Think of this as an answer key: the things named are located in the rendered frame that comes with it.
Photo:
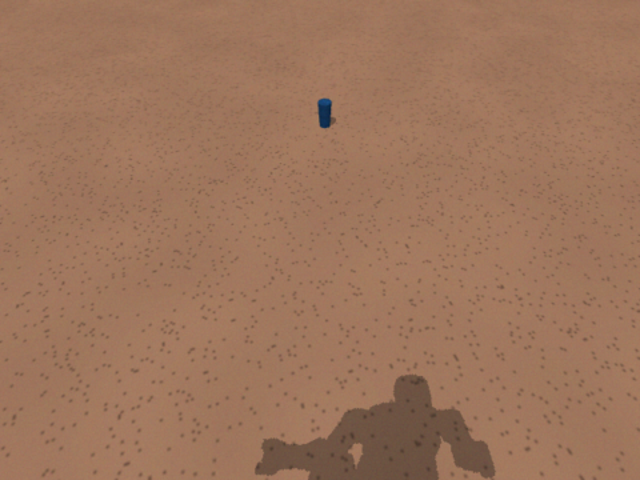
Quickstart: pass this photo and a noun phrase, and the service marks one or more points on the cup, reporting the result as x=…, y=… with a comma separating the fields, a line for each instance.
x=324, y=112

